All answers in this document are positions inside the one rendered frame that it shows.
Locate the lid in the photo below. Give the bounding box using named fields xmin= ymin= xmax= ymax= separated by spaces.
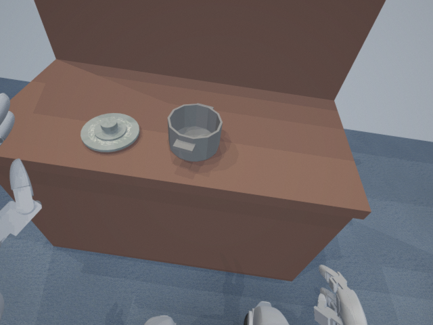
xmin=81 ymin=113 xmax=139 ymax=152

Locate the knob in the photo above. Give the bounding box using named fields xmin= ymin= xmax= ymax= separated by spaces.
xmin=100 ymin=117 xmax=118 ymax=131

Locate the robot right shin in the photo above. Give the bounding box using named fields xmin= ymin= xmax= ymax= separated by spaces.
xmin=256 ymin=301 xmax=271 ymax=307

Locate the robot left hand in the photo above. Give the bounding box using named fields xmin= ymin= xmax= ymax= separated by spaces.
xmin=0 ymin=93 xmax=42 ymax=247

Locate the right robot thigh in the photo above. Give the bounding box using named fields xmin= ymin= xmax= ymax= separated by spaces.
xmin=248 ymin=305 xmax=289 ymax=325

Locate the robot right hand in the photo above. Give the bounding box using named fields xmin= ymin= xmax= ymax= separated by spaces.
xmin=314 ymin=265 xmax=367 ymax=325

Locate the pot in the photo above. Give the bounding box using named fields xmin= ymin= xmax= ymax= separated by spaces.
xmin=168 ymin=103 xmax=223 ymax=162

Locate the table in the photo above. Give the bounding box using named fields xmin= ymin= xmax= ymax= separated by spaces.
xmin=0 ymin=0 xmax=386 ymax=282

